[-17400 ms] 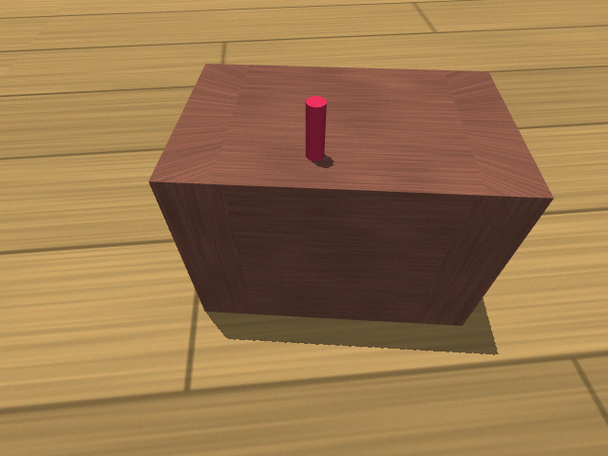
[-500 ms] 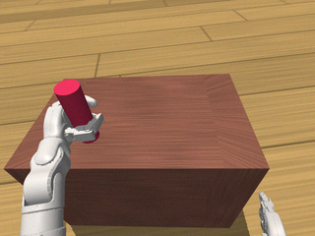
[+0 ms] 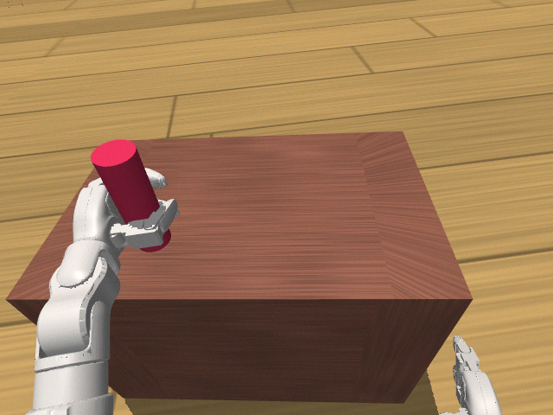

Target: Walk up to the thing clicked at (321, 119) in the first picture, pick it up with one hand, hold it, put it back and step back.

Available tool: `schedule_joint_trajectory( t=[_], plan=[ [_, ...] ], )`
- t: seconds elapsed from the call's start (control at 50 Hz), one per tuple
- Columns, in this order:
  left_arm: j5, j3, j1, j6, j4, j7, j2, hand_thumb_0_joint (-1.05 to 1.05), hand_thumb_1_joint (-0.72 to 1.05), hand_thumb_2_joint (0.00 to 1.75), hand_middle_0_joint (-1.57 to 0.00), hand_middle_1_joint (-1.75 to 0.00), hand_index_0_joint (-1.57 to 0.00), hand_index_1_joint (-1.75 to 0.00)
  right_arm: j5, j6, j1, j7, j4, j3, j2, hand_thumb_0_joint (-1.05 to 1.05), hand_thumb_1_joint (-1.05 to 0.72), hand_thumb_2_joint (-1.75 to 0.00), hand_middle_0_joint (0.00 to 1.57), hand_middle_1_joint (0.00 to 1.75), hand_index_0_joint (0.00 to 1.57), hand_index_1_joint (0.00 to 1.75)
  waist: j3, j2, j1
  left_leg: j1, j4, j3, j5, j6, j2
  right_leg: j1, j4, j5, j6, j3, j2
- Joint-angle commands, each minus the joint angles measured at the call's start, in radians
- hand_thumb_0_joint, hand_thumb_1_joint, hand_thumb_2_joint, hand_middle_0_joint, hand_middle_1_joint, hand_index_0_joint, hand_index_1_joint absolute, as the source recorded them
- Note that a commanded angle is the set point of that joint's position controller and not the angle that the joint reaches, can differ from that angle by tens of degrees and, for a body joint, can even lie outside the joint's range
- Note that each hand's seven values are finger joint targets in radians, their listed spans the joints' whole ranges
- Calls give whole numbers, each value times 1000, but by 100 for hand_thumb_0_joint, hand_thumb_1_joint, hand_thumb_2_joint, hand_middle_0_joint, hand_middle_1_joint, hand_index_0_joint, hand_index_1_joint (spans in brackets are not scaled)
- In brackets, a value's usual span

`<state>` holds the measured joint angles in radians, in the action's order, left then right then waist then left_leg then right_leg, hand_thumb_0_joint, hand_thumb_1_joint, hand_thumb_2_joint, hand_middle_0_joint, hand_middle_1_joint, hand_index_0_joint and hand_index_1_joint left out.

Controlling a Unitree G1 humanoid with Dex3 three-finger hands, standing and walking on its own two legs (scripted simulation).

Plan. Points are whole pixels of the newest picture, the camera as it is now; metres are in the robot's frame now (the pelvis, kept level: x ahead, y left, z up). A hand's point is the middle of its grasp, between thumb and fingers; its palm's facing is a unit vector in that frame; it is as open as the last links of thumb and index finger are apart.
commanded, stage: hold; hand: left
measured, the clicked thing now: (136, 201) +0.33 +0.18 +0.20
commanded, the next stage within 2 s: crouch in 1.20 s
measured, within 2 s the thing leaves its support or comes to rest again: neither
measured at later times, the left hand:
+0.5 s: hand (153, 220) +0.32 +0.17 +0.17, palm faces +0.09 -1.00 +0.01, open 6.3 cm
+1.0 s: hand (151, 214) +0.33 +0.17 +0.18, palm faces +0.10 -0.99 +0.01, open 6.3 cm
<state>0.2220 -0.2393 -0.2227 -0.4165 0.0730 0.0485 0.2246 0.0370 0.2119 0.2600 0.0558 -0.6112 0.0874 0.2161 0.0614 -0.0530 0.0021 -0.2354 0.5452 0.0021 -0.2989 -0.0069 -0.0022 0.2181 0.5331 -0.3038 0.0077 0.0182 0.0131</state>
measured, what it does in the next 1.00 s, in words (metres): stands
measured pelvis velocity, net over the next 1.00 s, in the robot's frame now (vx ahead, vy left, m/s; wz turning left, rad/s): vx -0.01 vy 0.00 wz -0.01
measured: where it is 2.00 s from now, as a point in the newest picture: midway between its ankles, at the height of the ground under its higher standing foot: outside the picture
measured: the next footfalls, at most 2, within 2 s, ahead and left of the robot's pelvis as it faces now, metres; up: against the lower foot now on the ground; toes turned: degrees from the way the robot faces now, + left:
none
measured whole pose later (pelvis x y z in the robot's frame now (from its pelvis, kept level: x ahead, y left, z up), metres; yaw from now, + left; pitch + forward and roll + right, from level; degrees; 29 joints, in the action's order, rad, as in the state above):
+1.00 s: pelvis -0.01 +0.00 +0.00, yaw +0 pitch -1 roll +0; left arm 0.22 -0.24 -0.24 -0.40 0.04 0.04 0.22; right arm 0.03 0.22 0.24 0.05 -0.65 0.10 0.22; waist 0.05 -0.05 0.00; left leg -0.22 0.52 0.00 -0.27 -0.01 0.00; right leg 0.21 0.51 -0.28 0.01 0.01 0.01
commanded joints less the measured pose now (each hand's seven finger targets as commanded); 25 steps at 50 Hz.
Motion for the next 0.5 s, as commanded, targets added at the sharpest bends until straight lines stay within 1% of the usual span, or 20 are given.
schedule_joint_trajectory(
  t=[0.0,0.06,0.08,0.1,0.12,0.14,0.16,0.18,0.2,0.22,0.26,0.28,0.3,0.34,0.36,0.38,0.42,0.44,0.46,0.48],
  plan=[
    [14,-69,-411,92,271,-1,175,0,59,132,-137,-145,-139,-144,3,60,-97,9,169,49,136,0,55,-5,5,5,5,5,192,46,0,118,-62,0,248,-10,-3,6,-77,249,-6,24,-10],
    [12,-42,-428,116,329,-2,159,0,55,130,-135,-143,-136,-143,5,63,-116,9,177,26,103,0,55,-5,5,5,5,5,239,10,5,140,-47,3,312,-7,-3,-20,-65,302,-9,26,-9],
    [14,-75,-417,116,311,-8,188,0,54,130,-135,-144,-137,-143,1,65,-119,13,171,51,141,0,54,-5,5,5,5,5,229,43,0,135,-43,5,315,-9,0,-24,-63,307,-5,28,-11],
    [9,-45,-420,116,336,-9,167,0,54,131,-134,-144,-136,-143,1,69,-131,11,185,22,109,0,55,-5,5,5,5,5,250,24,7,144,-37,2,334,-10,-5,-35,-60,329,-5,25,-7],
    [13,-82,-409,115,308,-12,190,0,54,131,-134,-143,-136,-143,0,70,-140,16,186,48,137,0,54,-5,5,5,5,5,256,29,-1,147,-34,1,349,-9,-3,-39,-58,342,-4,21,-7],
    [7,-59,-430,118,341,-13,185,0,57,130,-133,-142,-135,-141,-1,66,-139,16,159,35,119,0,55,-5,5,5,5,5,232,-12,7,139,-43,2,330,-4,-3,-27,-61,319,-8,24,-9],
    [6,-76,-416,115,315,-16,191,0,57,130,-133,-141,-135,-141,-2,67,-152,17,165,41,124,0,55,-5,5,5,5,5,231,3,10,137,-45,3,323,-4,-2,-35,-62,310,-8,26,-10],
    [3,-68,-409,111,291,-16,184,0,59,131,-134,-142,-136,-142,-4,60,-124,17,120,50,131,0,55,-5,5,5,5,5,209,9,8,122,-51,5,303,-4,-2,-24,-68,294,-9,28,-12],
    [5,-93,-387,104,273,-17,207,0,60,132,-136,-144,-137,-144,-2,60,-132,19,128,71,156,0,55,-5,5,5,5,5,191,16,4,117,-57,4,276,-4,-2,-13,-72,273,-9,26,-11],
    [8,-96,-394,98,260,-13,207,0,60,133,-136,-145,-138,-144,-1,59,-133,17,129,62,147,0,55,-5,5,5,5,5,183,28,3,108,-66,7,248,-4,0,-14,-78,246,-10,28,-14],
    [12,-68,-377,90,237,-6,170,0,61,133,-136,-145,-138,-144,3,57,-142,11,136,44,124,0,55,-5,5,5,5,5,153,48,4,93,-74,6,232,-7,0,0,-86,232,-11,34,-16],
    [14,-88,-340,82,210,-2,190,0,60,132,-136,-144,-137,-144,3,54,-114,14,141,59,143,0,55,-5,5,5,5,5,156,84,1,97,-71,5,228,-12,1,-7,-91,229,-7,31,-15],
    [18,-64,-340,81,215,6,163,0,62,133,-135,-144,-137,-143,5,51,-116,9,129,32,114,0,56,-5,5,5,5,5,129,70,7,81,-76,2,217,-12,-1,2,-96,221,-7,31,-14],
    [27,-51,-329,75,221,20,144,0,59,133,-137,-146,-139,-145,7,50,-98,6,126,48,124,0,55,-5,5,5,5,5,159,69,-2,105,-64,-3,252,-14,-3,9,-89,256,-5,27,-11],
    [26,-54,-335,74,227,24,149,0,58,134,-136,-146,-138,-145,6,51,-92,1,143,29,115,0,55,-5,5,5,5,5,167,72,-5,116,-61,-5,267,-15,-3,7,-86,272,-3,27,-11],
    [25,-26,-349,75,247,26,127,0,56,133,-136,-145,-138,-144,7,54,-106,-1,164,20,107,0,55,-5,5,5,5,5,180,66,-8,121,-61,-6,277,-16,-5,1,-81,285,-4,24,-8],
    [23,-42,-396,91,308,17,152,0,56,133,-135,-145,-137,-144,7,55,-129,-1,163,33,118,0,56,-5,5,5,5,5,191,31,4,124,-62,-7,278,-12,-6,4,-83,279,-7,25,-8],
    [16,-67,-396,94,290,9,182,0,55,131,-134,-143,-136,-143,3,57,-126,6,151,62,152,0,56,-5,5,5,5,5,188,44,-4,129,-64,-5,258,-13,-6,8,-89,260,-4,24,-9],
    [13,-56,-433,103,307,4,172,0,54,131,-134,-143,-136,-143,1,64,-122,6,164,55,146,0,56,-5,5,5,5,5,202,46,-12,136,-65,-2,254,-12,-3,-3,-87,259,-4,21,-10],
    [9,-89,-450,113,321,-10,209,0,53,131,-133,-143,-135,-143,0,63,-109,7,117,61,147,0,56,-5,5,5,5,5,211,5,0,133,-68,2,254,-7,-2,-8,-78,254,-10,22,-10]
  ],
)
